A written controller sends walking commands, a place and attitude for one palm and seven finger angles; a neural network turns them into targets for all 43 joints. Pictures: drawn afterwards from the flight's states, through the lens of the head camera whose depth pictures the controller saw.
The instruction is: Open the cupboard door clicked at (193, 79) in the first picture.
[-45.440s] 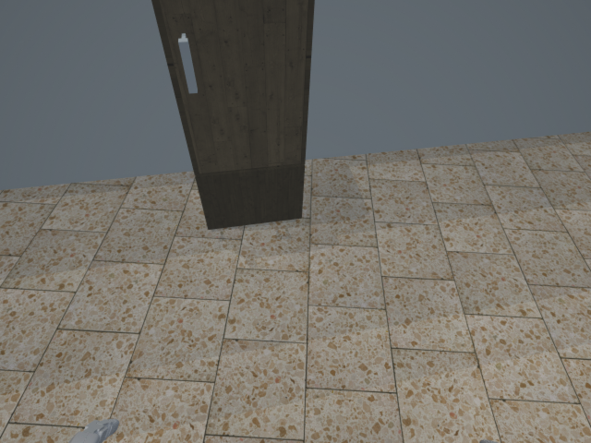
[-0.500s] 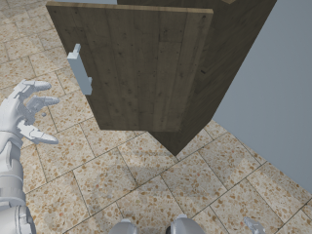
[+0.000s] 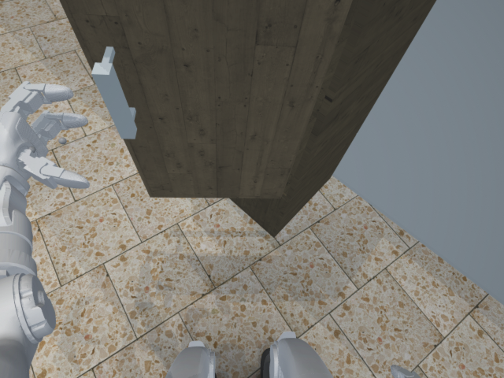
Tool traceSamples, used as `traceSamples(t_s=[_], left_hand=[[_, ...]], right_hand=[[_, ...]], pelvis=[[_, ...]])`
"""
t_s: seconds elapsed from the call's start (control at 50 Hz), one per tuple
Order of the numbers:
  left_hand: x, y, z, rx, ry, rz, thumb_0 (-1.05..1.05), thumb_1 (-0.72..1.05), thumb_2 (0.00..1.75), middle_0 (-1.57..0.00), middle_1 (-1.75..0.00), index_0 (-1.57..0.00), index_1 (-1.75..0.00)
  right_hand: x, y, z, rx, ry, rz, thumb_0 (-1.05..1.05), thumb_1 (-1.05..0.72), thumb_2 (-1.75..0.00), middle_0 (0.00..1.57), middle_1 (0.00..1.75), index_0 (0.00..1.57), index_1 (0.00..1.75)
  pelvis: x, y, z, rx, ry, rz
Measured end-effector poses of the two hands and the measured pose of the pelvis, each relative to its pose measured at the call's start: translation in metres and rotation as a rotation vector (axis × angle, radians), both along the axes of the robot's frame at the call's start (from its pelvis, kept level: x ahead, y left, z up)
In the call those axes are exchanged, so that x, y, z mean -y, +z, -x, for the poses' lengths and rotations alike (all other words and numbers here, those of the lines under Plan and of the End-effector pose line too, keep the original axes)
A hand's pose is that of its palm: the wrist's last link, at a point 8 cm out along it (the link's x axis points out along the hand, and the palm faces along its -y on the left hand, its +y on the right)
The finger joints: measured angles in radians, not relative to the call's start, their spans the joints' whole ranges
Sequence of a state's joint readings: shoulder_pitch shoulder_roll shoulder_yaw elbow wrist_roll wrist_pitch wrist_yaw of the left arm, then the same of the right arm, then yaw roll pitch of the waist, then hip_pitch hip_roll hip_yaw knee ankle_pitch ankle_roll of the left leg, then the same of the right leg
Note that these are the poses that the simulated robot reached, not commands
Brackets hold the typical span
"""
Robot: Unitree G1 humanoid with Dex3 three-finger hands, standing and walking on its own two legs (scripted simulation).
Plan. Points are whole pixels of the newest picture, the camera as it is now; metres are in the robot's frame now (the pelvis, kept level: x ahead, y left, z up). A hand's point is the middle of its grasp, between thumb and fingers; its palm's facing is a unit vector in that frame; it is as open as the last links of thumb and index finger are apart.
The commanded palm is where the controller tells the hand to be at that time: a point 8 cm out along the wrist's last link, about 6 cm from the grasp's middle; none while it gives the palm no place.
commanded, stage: move the hooked fingers beside the handle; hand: left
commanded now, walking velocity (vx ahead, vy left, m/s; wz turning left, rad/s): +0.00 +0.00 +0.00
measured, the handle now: (119, 95) +0.55 +0.22 +0.07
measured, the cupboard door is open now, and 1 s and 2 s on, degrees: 44 44 44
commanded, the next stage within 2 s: slide the fingers in behind the handle in 1.20 s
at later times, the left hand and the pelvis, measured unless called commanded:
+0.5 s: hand (73, 106) +0.50 +0.27 +0.08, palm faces +0.01 -1.00 -0.03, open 14.0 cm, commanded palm +0.48 +0.32 +0.07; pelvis +0.00 +0.00 -0.01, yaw -1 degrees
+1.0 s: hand (70, 116) +0.50 +0.28 +0.07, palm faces -0.01 -1.00 +0.00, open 14.0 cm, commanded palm +0.49 +0.32 +0.07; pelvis +0.01 +0.01 -0.01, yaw -1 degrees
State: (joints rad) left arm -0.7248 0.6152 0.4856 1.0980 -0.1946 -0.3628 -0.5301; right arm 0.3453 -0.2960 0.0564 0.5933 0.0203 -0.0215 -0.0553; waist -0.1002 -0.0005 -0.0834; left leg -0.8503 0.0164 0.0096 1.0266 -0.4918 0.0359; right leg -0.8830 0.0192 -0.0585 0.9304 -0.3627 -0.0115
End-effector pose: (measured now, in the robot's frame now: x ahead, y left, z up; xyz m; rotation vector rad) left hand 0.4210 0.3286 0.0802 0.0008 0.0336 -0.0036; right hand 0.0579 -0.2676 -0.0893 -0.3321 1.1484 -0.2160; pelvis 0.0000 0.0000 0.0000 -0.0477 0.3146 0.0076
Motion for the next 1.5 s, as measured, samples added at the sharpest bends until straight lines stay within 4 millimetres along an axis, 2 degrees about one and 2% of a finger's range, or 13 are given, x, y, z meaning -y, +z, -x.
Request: traceSamples(t_s=[0.24,0.52,0.66,0.82,1.04,1.4,1.5], left_hand=[[0.008,0.005,-0.031,-0.015,0.002,-0.015,-0.01,-0.50,0.30,-0.30,-1.20,-0.30,-1.20],[0.002,0.005,-0.062,-0.012,0.007,-0.022,-0.01,-0.50,0.30,-0.30,-1.20,-0.30,-1.20],[-0.007,-0.008,-0.058,-0.050,0.015,-0.014,-0.01,-0.50,0.30,-0.30,-1.20,-0.30,-1.20],[-0.017,-0.003,-0.054,-0.001,0.023,-0.010,-0.01,-0.50,0.30,-0.30,-1.20,-0.30,-1.20],[-0.006,-0.011,-0.058,-0.023,0.000,0.007,-0.01,-0.50,0.30,-0.30,-1.20,-0.30,-1.20],[-0.010,-0.013,-0.061,-0.037,0.015,-0.012,-0.01,-0.50,0.30,-0.30,-1.20,-0.30,-1.20],[-0.002,-0.009,-0.059,0.003,-0.010,-0.022,-0.01,-0.50,0.30,-0.30,-1.20,-0.30,-1.20]], right_hand=[[-0.002,-0.006,0.036,-0.120,-0.056,-0.010,0.01,-0.91,-0.90,0.20,0.30,0.20,0.30],[0.006,-0.002,0.066,-0.226,-0.103,0.025,0.01,-0.91,-0.90,0.20,0.30,0.20,0.30],[0.007,0.002,0.063,-0.229,-0.109,0.029,0.01,-0.91,-0.90,0.20,0.30,0.20,0.30],[0.003,0.001,0.047,-0.216,-0.086,0.028,0.01,-0.91,-0.90,0.20,0.30,0.20,0.30],[-0.007,-0.004,0.028,-0.171,-0.062,0.015,0.01,-0.91,-0.90,0.20,0.30,0.20,0.30],[-0.008,-0.004,0.051,-0.222,-0.095,0.010,0.01,-0.91,-0.90,0.20,0.30,0.20,0.30],[-0.006,-0.003,0.053,-0.239,-0.092,0.012,0.01,-0.91,-0.90,0.20,0.30,0.20,0.30]], pelvis=[[-0.001,-0.003,-0.001,-0.028,-0.007,0.004],[0.003,-0.008,-0.002,-0.079,-0.018,0.012],[0.002,-0.008,-0.006,-0.087,-0.026,0.016],[-0.001,-0.007,-0.009,-0.082,-0.015,0.026],[-0.006,-0.009,-0.010,-0.082,-0.008,0.029],[-0.006,-0.010,-0.009,-0.087,-0.014,0.029],[-0.006,-0.009,-0.009,-0.085,-0.011,0.029]])
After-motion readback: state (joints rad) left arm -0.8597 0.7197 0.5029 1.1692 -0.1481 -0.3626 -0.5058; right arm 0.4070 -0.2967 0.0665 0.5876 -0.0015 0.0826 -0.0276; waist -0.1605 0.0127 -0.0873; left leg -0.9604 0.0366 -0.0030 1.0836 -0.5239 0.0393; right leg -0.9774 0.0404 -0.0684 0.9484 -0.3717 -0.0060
